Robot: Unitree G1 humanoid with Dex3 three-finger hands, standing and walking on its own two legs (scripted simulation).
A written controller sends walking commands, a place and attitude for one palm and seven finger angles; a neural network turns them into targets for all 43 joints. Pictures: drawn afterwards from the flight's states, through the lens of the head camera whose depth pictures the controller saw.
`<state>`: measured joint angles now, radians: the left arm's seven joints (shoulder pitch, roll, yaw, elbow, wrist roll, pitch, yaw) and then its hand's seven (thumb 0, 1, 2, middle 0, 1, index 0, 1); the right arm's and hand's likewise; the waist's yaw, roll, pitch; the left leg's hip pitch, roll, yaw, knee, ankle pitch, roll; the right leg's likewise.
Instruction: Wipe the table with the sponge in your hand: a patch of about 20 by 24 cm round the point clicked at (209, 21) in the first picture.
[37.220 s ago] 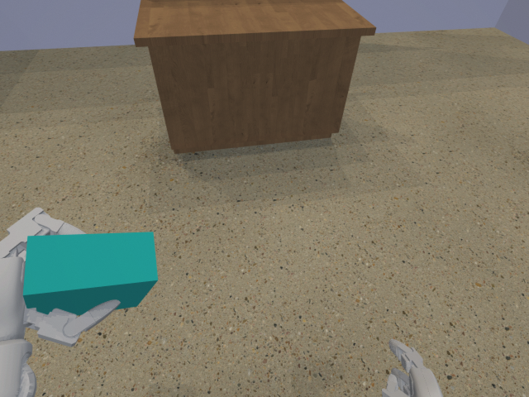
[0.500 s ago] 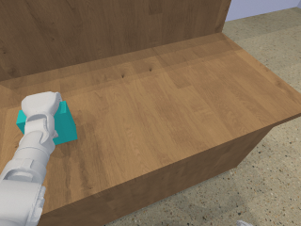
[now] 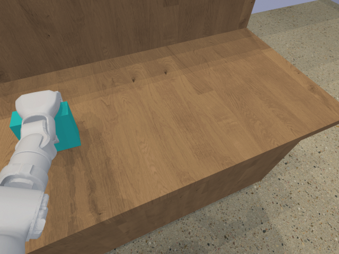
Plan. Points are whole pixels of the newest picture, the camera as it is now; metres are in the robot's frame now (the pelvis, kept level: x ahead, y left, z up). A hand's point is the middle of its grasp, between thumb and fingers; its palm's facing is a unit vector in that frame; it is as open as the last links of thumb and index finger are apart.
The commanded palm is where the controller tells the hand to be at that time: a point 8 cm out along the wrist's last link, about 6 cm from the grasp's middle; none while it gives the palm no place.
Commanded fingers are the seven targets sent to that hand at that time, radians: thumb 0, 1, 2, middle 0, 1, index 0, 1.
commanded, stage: slide across to the middle lane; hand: left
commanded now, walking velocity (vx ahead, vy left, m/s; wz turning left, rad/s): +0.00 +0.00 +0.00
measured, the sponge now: (51, 134) +0.41 +0.33 +0.01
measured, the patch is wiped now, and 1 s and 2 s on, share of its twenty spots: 0.40 0.45 0.65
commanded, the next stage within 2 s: wipe back along the middle lane in 0.44 s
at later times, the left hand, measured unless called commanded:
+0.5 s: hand (75, 113) +0.45 +0.26 +0.05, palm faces -0.10 -0.01 -0.99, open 10.1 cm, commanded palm +0.42 +0.25 +0.10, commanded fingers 0.00 0.10 1.30 -1.20 -1.60 -1.20 -1.60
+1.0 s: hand (78, 127) +0.40 +0.24 +0.05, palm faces -0.05 -0.02 -1.00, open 10.1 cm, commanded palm +0.36 +0.22 +0.09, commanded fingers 0.00 0.10 1.30 -1.20 -1.60 -1.20 -1.60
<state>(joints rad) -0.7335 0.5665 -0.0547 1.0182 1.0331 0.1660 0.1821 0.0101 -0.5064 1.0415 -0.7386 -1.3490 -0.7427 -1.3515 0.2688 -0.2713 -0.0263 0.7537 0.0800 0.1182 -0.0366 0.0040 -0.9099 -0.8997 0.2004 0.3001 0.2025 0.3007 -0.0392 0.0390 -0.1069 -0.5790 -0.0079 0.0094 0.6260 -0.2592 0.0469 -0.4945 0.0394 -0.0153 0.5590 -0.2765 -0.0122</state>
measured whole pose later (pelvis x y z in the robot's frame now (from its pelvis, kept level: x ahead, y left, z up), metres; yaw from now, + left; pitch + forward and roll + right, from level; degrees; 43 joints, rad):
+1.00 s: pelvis +0.01 -0.01 +0.01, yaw +0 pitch +7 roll -1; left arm -0.57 0.34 -0.18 0.80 0.99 0.39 0.23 0.00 -0.48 1.04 -0.70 -1.40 -0.70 -1.40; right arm 0.13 -0.25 -0.01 0.73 0.09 0.18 -0.02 0.01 -0.91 -0.90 0.20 0.30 0.20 0.30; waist 0.01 0.05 -0.12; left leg -0.42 -0.01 0.02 0.54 -0.25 0.04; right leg -0.35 0.03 0.00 0.51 -0.28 -0.02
